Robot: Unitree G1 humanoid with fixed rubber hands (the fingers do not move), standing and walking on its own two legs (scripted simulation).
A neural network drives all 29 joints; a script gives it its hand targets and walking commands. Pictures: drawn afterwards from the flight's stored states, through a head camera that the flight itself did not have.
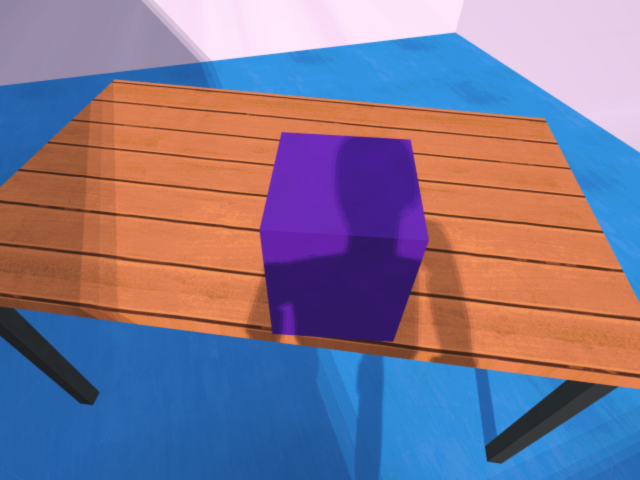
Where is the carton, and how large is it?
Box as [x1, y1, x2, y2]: [260, 132, 428, 341]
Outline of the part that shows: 281,132 260,225 260,237 272,333 392,341 428,241 410,140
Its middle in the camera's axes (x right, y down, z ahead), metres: +0.03 +0.01 +0.62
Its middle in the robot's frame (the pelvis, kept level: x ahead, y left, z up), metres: +0.47 -0.03 +0.01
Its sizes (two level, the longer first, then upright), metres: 0.210 0.200 0.250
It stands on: a table, 0.66 m high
